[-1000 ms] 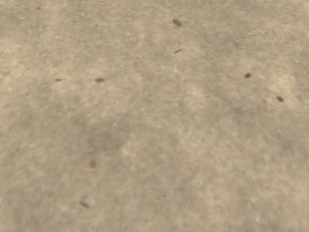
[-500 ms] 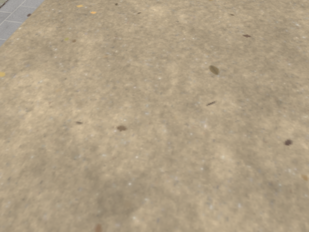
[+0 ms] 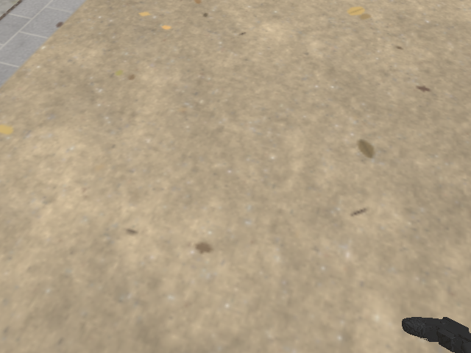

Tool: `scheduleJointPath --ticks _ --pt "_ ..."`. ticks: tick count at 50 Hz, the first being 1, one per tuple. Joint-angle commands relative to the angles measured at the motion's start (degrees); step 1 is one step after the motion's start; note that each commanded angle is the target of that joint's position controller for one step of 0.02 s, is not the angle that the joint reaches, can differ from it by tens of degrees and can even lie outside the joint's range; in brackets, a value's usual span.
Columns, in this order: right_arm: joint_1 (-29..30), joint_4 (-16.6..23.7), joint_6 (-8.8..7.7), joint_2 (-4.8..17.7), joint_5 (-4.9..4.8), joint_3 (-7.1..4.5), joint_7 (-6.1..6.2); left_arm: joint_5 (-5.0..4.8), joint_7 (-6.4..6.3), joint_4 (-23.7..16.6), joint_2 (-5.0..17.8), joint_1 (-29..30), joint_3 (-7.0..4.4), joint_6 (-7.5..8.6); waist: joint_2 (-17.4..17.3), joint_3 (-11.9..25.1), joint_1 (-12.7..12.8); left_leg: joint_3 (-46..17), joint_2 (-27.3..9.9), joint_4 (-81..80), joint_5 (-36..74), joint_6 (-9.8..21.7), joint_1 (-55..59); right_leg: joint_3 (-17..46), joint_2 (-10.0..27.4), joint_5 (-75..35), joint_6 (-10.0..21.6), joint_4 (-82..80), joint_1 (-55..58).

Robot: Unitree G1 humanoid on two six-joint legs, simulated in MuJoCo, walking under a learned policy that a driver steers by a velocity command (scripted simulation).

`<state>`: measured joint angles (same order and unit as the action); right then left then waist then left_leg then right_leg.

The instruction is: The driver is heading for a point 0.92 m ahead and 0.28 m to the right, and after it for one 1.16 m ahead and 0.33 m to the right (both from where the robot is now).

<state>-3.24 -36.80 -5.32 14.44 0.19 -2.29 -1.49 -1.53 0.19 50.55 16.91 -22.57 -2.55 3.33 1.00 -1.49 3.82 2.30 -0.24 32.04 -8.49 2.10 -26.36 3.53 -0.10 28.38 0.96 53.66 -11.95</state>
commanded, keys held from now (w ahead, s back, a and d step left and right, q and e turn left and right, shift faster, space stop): w+e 0.76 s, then w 0.10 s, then no key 0.14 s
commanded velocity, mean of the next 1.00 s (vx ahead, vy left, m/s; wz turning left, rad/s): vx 0.48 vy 0.00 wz -0.46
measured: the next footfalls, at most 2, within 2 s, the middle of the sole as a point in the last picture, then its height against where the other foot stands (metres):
right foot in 0.46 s outside the picture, level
left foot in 0.94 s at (290, 266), level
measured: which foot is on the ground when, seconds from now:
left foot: down 0.00-0.48, up 0.50-0.92, down 0.94-1.00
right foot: up 0.00-0.44, down 0.46-0.96, up 0.98-1.00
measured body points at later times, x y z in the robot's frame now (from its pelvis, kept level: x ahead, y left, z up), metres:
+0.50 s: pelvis +0.26 -0.06 -0.01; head +0.30 -0.08 +0.44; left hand +0.52 +0.13 -0.10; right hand +0.22 -0.36 -0.14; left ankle +0.10 +0.11 -0.68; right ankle +0.34 -0.17 -0.73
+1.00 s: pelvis +0.54 -0.12 +0.00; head +0.56 -0.14 +0.45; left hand +0.72 +0.10 -0.12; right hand +0.60 -0.44 -0.08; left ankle +0.68 -0.08 -0.73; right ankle +0.34 -0.17 -0.69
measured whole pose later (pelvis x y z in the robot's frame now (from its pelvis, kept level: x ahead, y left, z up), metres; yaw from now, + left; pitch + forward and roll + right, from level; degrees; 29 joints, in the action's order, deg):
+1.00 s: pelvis +0.54 -0.12 +0.00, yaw -30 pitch +2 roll +1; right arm -3.0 -41.0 -7.1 15.6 1.6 -2.6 -2.1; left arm -0.5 -1.2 43.3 17.0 -19.6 -4.0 1.7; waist 0.9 -1.2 3.3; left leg 0.4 1.4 30.2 -5.8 1.5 -26.8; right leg 11.2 -5.1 31.5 0.9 48.8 -10.7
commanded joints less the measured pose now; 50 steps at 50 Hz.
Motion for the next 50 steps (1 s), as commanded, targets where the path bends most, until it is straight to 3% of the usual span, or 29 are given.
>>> scheduleJointPath --ticks 1,2,3,6,10,14,17,19,21,22,23,24,25,26,27,28,29,30,33,38,41,44,46,47,48,49,50 --pt "-15.56 -1.54 0.25 8.48 -0.02 -2.98 0.84 -0.9 -0.09 -6.62 7.64 4.81 -1.57 1.91 -6.92 9.43 -8.99 -25.45 -19.34 -14.82 -4.77 10.54 34.11 2.34 4.75 -4.45 0.26 18.44 -31.76" --pt "-12.47 -1.72 0.03 6.86 0.14 -2.54 0.63 -0.13 -0.19 -6.86 7.09 6.04 -1.82 1.51 -6.33 5.81 -7.26 -20.79 -17.39 -17.12 -1.56 9.96 27.64 2.13 6.15 -7.63 -0.06 15.81 -29.93" --pt "-10.47 -1.92 -0.44 5.78 0.48 -2.26 0.51 -0.09 -0.19 -6.49 6.18 4.7 -2.01 0.68 -7.42 4.28 -5.21 -16.71 -15.88 -19.4 0.63 9.37 22.94 2.57 7.48 -10.01 -0.3 14.3 -26.53" --pt "-8.26 -3.42 -1.63 6.09 0.45 -2.78 0.54 -0.24 -0.26 -6.58 3.15 4.01 -1.77 -1.3 -6.31 1.56 -2.94 -9.28 -15.37 -23.77 6.6 9.74 17.11 2.5 8.16 -13.63 -1.32 11.78 -24.6" --pt "-9.25 -5.53 -1.6 7.92 0.77 -3.51 1.41 0.24 0.25 -8.52 2.31 8.75 -1.7 -1.56 -4.34 -0.26 -3.52 -0.98 -14.38 -24.98 11.45 8.95 18.73 2.57 8.08 -24.6 -1.93 1.83 -27.89" --pt "-11.6 -7.1 -0.8 10.01 0.19 -4.07 2.06 0.43 1.81 -11.21 0.99 16.82 -0.93 -1.06 -3.06 -2.48 -6.63 4.96 -14.27 -25.13 11.91 7.53 21.17 -1.87 7.01 -31.86 -0.78 -10.35 -26.12" --pt "-14.02 -8.63 0.35 11.3 -0.72 -4.62 2.15 0.34 2.69 -13.73 1.44 21.15 -0.9 -1.17 -3.05 -3.91 -7.95 6.6 -16.12 -23.16 13.57 6.7 27.4 -3.67 6.44 -28.58 0.86 -14.99 -27.87" --pt "-14.17 -9.16 1.25 12.33 -1.31 -4.99 2.24 0.39 3.21 -15.07 2.31 21.88 -1.27 -1.29 -3.86 -3.58 -7.24 7.89 -17.02 -19.42 21.68 5.63 30.95 -5.71 4.95 -23.51 2.55 -16.66 -26.77" --pt "-13.06 -8.92 2.12 14.08 -1.77 -5.44 2.59 0.45 3.29 -15.1 4.4 17.79 -2.47 -1.63 -5.96 0.36 -4.05 9.57 -16.71 -10.27 41.14 4.21 32.38 -9.31 0.91 -17.39 4.91 -16.63 -18.89" --pt "-12.05 -8.71 2.65 14.31 -2.0 -5.42 2.74 0.26 3.08 -13.52 6.46 10.72 -3.8 -1.74 -5.66 4.15 0.21 11.05 -15.22 -0.36 46.75 2.96 30.6 -10.77 -1.92 -17.75 6.61 -18.88 -9.55" --pt "-12.34 -8.39 2.65 13.04 -1.76 -4.79 2.97 0.15 2.22 -10.86 10.32 0.93 -5.92 -2.03 -3.62 9.3 4.84 12.05 -12.71 13.62 40.79 0.64 22.36 -8.61 -3.29 -20.92 8.92 -21.7 6.34" --pt "-16.61 -5.68 1.76 6.45 0.82 -2.66 2.62 -0.15 1.05 -10.09 17.65 -2.63 -7.66 -2.31 10.84 14.01 1.87 11.36 -5.69 35.53 0.33 -3.26 -1.88 16.85 11.24 -19.85 16.96 -23.04 27.04" --pt "-15.52 -4.2 -0.57 5.12 0.21 -1.45 1.91 0.03 1.46 -12.41 17.37 -1.9 -6.84 -1.34 11.51 23.42 0.92 -2.68 2.91 47.28 -26.7 -4.24 -14.64 44.5 19.7 -9.1 24.85 -34.33 35.61" --pt "-8.17 -2.8 -2.09 9.9 -2.32 -2.66 1.18 0.51 1.92 -12.22 12.63 -1.26 -5.4 -0.52 4.93 18.38 3.77 -7.54 -0.42 48.65 -22.54 -2.72 -20.8 38.98 18.68 -9.27 20.97 -37.47 32.95" --pt "-5.97 -1.99 -2.88 9.49 -2.77 -2.4 1.11 0.52 1.89 -12.06 10.69 1.05 -4.82 0.03 3.53 11.78 2.24 -6.92 -2.76 44.84 -17.54 -1.44 -21.59 31.15 16.52 -12.53 18.78 -37.18 25.48" --pt "-6.22 -2.8 -3.05 9.2 -1.39 -2.47 1.57 0.39 1.76 -12.63 8.67 5.13 -4.16 0.15 -0.04 7.5 -0.59 -6.85 -5.1 39.65 -13.71 -1.46 -18.28 24.65 13.97 -18.23 16.75 -37.13 16.78" --pt "-7.09 -3.35 -2.59 9.94 -0.29 -2.99 1.86 0.83 1.48 -13.58 6.77 8.26 -3.51 0.17 0.76 5.61 -2.83 -7.04 -6.6 35.51 -11.18 -1.82 -13.69 20.2 12.03 -23.7 15.8 -38.03 10.02" --pt "-8.02 -3.54 -1.83 9.98 0.01 -3.19 1.74 1.34 1.23 -14.52 6.23 9.77 -3.25 0.14 1.75 4.97 -4.24 -7.12 -7.03 33.78 -9.63 -2.29 -10.42 18.46 10.78 -26.32 15.63 -39.36 5.9" --pt "-7.42 -3.07 -0.31 7.77 0.68 -2.78 1.84 1.06 0.32 -14.37 7.92 8.87 -3.74 0.54 1.26 3.96 -4.9 -5.58 -6.03 26.55 -5.23 -4.81 -8.55 13.92 9.0 -33.49 16.06 -40.98 0.29" --pt "3.16 -0.35 -0.48 5.28 0.21 -1.52 1.23 0.41 -0.98 -12.88 8.95 4.93 -4.11 -0.01 3.53 1.41 -0.98 -5.21 -2.25 5.37 11.38 -6.28 -5.65 10.37 5.32 -26.43 12.28 -40.27 -2.36" --pt "6.05 0.26 -1.23 5.95 -0.53 -1.44 0.17 0.25 -1.06 -11.26 8.46 2.12 -3.91 -0.15 4.23 1.04 0.72 -5.37 -1.51 -0.15 15.32 -5.51 -3.19 12.06 7.29 -22.9 11.56 -38.8 0.0" --pt "5.8 0.58 -1.93 7.76 -0.17 -2.03 -0.49 0.56 -1.23 -10.02 7.86 0.95 -3.73 -0.49 5.11 0.08 0.2 -5.79 -1.31 -3.68 10.7 -3.05 -3.04 15.27 9.68 -26.51 10.36 -34.06 5.72" --pt "0.76 -0.73 -2.55 8.74 0.79 -2.71 -0.34 0.87 -1.47 -10.01 7.3 2.31 -3.59 -1.16 6.02 2.06 -2.67 -3.61 0.34 -7.24 10.24 -0.61 3.23 14.8 8.06 -39.31 7.96 -26.92 8.26" --pt "-3.84 -1.69 -3.0 10.19 1.73 -3.25 -0.13 1.07 -1.52 -10.63 5.95 3.0 -3.09 -1.22 5.13 6.08 -4.94 -3.91 -1.28 -7.69 18.44 1.23 11.86 12.79 4.68 -44.07 5.73 -19.58 7.01" --pt "-10.51 -2.04 -3.25 13.73 2.95 -3.87 -0.02 2.16 -1.69 -12.22 3.78 1.67 -2.13 -1.07 -1.75 15.05 -6.6 -12.83 -11.01 -2.52 37.26 5.57 28.3 9.96 0.45 -31.74 2.74 -5.14 -1.67" --pt "-15.05 -4.33 -2.13 15.13 2.44 -4.42 -0.37 1.13 -1.51 -10.58 1.15 -8.56 -1.23 -0.7 -18.71 23.31 -4.45 -32.78 -23.39 -3.84 42.19 16.51 44.77 6.07 -7.18 7.58 -1.64 14.06 -17.79" --pt "-16.17 -4.54 -1.38 11.59 0.01 -3.6 -0.81 0.54 -1.45 -9.16 6.21 -9.11 -2.05 -0.83 -13.74 22.94 -5.6 -38.19 -23.69 -7.16 29.86 16.41 43.14 9.75 -5.14 10.28 -2.43 20.5 -22.28"
Keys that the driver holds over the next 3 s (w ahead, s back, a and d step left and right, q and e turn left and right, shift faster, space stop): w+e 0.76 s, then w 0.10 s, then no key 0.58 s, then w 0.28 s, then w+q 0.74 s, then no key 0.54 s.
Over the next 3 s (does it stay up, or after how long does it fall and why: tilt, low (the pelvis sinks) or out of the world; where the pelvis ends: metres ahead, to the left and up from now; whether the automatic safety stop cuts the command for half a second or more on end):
stays up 1.12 -0.39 0.01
